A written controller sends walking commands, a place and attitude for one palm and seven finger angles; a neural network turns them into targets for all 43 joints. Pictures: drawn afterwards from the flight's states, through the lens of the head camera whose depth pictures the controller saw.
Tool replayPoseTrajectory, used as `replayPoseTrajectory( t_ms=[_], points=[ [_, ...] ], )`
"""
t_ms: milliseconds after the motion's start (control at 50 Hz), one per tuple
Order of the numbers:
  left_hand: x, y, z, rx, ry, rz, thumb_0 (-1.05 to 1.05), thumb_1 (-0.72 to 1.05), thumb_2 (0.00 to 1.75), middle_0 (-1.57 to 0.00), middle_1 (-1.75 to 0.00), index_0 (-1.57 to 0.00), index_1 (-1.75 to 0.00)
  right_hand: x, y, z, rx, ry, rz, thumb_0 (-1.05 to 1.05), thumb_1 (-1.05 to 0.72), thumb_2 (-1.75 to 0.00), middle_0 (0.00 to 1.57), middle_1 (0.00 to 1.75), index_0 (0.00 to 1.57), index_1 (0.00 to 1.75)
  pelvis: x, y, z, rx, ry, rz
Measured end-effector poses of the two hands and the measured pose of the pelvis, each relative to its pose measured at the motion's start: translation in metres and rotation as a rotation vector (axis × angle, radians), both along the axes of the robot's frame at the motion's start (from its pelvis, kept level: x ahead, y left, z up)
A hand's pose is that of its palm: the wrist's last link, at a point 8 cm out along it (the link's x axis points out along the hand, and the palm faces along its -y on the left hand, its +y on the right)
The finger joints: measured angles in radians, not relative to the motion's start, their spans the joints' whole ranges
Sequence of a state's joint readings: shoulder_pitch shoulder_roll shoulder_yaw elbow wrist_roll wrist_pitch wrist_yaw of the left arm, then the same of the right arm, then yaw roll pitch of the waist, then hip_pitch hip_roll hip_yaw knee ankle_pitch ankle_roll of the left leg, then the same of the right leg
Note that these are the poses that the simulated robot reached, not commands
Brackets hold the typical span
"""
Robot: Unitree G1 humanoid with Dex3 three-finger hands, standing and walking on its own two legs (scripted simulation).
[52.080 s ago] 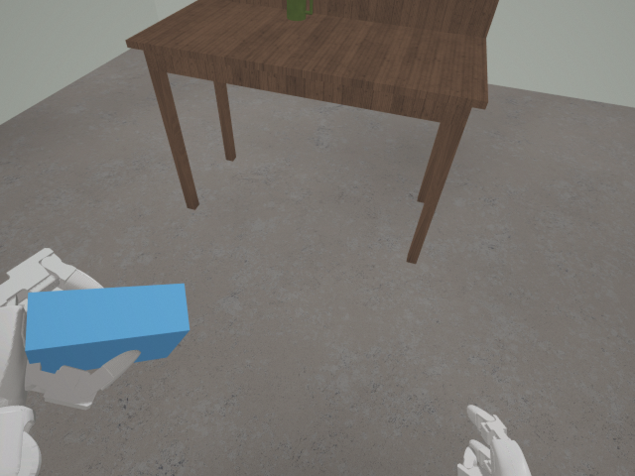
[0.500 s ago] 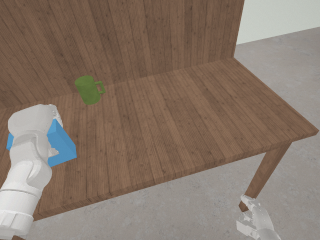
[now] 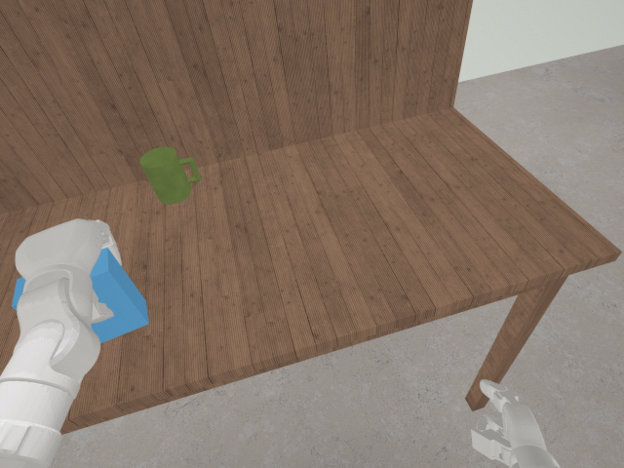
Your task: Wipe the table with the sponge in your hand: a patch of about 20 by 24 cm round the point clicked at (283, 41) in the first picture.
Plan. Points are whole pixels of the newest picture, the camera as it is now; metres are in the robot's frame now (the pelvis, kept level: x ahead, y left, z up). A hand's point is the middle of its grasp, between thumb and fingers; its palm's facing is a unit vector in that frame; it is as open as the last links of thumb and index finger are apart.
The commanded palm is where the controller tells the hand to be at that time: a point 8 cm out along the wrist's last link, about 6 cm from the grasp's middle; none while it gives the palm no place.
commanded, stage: move the sponge above the wiping area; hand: left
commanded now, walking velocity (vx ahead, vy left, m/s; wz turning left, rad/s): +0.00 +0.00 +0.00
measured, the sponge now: (95, 311) +0.28 +0.34 +0.06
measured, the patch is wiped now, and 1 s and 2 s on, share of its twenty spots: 0.00 0.00 0.05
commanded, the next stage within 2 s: lower the sponge onto the table in 0.24 s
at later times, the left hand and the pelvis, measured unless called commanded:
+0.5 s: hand (95, 292) +0.28 +0.32 +0.10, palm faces -0.11 -0.10 -0.99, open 9.1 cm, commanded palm +0.27 +0.31 +0.18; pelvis +0.00 +0.00 +0.00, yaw +0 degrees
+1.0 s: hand (101, 312) +0.27 +0.32 +0.08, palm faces -0.19 -0.11 -0.98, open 9.1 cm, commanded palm +0.26 +0.32 +0.16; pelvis -0.01 +0.01 +0.00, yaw +0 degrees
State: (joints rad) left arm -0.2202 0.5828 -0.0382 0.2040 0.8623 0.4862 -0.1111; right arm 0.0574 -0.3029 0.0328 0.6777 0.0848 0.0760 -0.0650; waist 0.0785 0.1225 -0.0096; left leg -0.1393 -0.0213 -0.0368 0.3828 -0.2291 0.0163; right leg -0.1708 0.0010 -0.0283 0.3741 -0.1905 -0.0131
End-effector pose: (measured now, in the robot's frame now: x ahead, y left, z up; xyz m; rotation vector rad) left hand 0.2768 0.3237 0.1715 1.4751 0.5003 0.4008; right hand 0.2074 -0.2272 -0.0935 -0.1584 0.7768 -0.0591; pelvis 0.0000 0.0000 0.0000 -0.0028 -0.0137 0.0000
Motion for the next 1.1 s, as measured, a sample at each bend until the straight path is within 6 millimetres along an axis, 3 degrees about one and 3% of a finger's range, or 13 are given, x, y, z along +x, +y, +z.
replayPoseTrajectory(
  t_ms=[100, 140, 200, 280, 360, 460, 580, 680, 780, 840, 940, 1020, 1100],
  points=[
    [0.003, -0.034, -0.039, -0.070, 0.140, -0.216, 0.00, -0.46, 1.05, -0.83, -1.44, -0.85, -1.44, 0.003, -0.001, 0.004, -0.047, -0.022, 0.019, 0.01, -0.91, -0.90, 0.20, 0.30, 0.20, 0.29, 0.000, -0.001, -0.001, -0.001, -0.004, 0.009],
    [0.005, -0.050, -0.039, -0.049, 0.105, -0.329, 0.00, -0.46, 1.05, -0.83, -1.43, -0.85, -1.44, 0.002, 0.000, 0.006, -0.065, -0.028, 0.018, 0.01, -0.91, -0.90, 0.20, 0.30, 0.20, 0.29, 0.001, -0.002, -0.001, -0.002, -0.008, 0.001],
    [0.011, -0.062, -0.023, 0.008, -0.030, -0.421, 0.00, -0.46, 1.05, -0.84, -1.43, -0.86, -1.44, -0.001, 0.003, 0.008, -0.069, -0.031, 0.012, 0.01, -0.91, -0.90, 0.20, 0.30, 0.20, 0.29, 0.004, -0.003, -0.001, -0.002, -0.008, -0.007],
    [0.019, -0.048, 0.010, 0.058, -0.200, -0.324, 0.00, -0.46, 1.05, -0.84, -1.43, -0.86, -1.44, -0.005, 0.005, 0.003, -0.028, -0.008, 0.001, 0.01, -0.91, -0.90, 0.20, 0.30, 0.20, 0.29, 0.005, -0.004, 0.000, -0.002, -0.004, -0.024],
    [0.018, -0.019, 0.029, 0.067, -0.225, -0.125, 0.00, -0.46, 1.05, -0.83, -1.44, -0.86, -1.44, -0.005, 0.005, -0.002, 0.015, 0.011, -0.010, 0.01, -0.91, -0.90, 0.20, 0.30, 0.20, 0.30, 0.006, -0.003, 0.000, 0.001, 0.000, -0.031],
    [0.001, -0.001, 0.004, 0.000, -0.029, 0.003, 0.00, -0.45, 1.05, -0.83, -1.44, -0.85, -1.45, -0.001, -0.001, -0.003, 0.019, 0.013, -0.009, 0.01, -0.91, -0.90, 0.20, 0.30, 0.20, 0.30, 0.004, -0.001, -0.001, 0.001, 0.004, -0.013],
    [-0.016, -0.030, -0.036, -0.073, 0.097, -0.224, 0.00, -0.45, 1.05, -0.84, -1.44, -0.86, -1.45, 0.003, -0.002, 0.006, -0.065, -0.021, 0.025, 0.01, -0.91, -0.90, 0.20, 0.30, 0.20, 0.29, 0.001, 0.000, -0.002, -0.002, -0.015, 0.006],
    [-0.013, -0.045, -0.022, 0.008, -0.053, -0.373, 0.00, -0.45, 1.04, -0.84, -1.44, -0.87, -1.44, 0.002, 0.006, 0.012, -0.081, -0.042, 0.028, 0.01, -0.91, -0.90, 0.20, 0.30, 0.19, 0.29, -0.001, -0.002, -0.001, -0.006, -0.029, -0.002],
    [-0.002, -0.017, 0.010, 0.065, -0.184, -0.215, 0.00, -0.45, 1.04, -0.84, -1.44, -0.87, -1.44, -0.003, 0.014, 0.009, -0.022, -0.028, 0.019, 0.01, -0.91, -0.90, 0.20, 0.30, 0.20, 0.29, -0.004, -0.001, 0.000, -0.004, -0.021, -0.017],
    [-0.002, 0.002, 0.017, 0.054, -0.165, -0.089, 0.00, -0.45, 1.04, -0.84, -1.44, -0.86, -1.45, -0.006, 0.015, 0.005, 0.009, -0.015, 0.008, 0.01, -0.91, -0.90, 0.20, 0.30, 0.20, 0.30, -0.005, 0.001, 0.000, -0.002, -0.014, -0.018],
    [-0.011, 0.009, -0.013, -0.013, 0.039, -0.028, 0.00, -0.45, 1.04, -0.84, -1.45, -0.86, -1.45, -0.012, 0.010, 0.001, 0.007, 0.004, 0.003, 0.01, -0.91, -0.90, 0.20, 0.30, 0.20, 0.30, -0.007, 0.005, 0.000, -0.003, -0.008, -0.004],
    [-0.017, -0.011, -0.043, -0.065, 0.136, -0.179, 0.00, -0.45, 1.04, -0.84, -1.45, -0.86, -1.46, -0.019, 0.004, 0.002, -0.046, 0.011, 0.006, 0.01, -0.91, -0.90, 0.20, 0.30, 0.20, 0.30, -0.009, 0.006, -0.001, -0.005, -0.013, 0.003],
    [-0.017, -0.028, -0.034, 0.001, 0.024, -0.349, 0.00, -0.45, 1.04, -0.84, -1.44, -0.86, -1.45, -0.026, 0.002, 0.002, -0.090, 0.018, 0.001, 0.01, -0.91, -0.90, 0.20, 0.30, 0.20, 0.29, -0.009, 0.006, -0.001, -0.007, -0.019, -0.001]
  ],
)
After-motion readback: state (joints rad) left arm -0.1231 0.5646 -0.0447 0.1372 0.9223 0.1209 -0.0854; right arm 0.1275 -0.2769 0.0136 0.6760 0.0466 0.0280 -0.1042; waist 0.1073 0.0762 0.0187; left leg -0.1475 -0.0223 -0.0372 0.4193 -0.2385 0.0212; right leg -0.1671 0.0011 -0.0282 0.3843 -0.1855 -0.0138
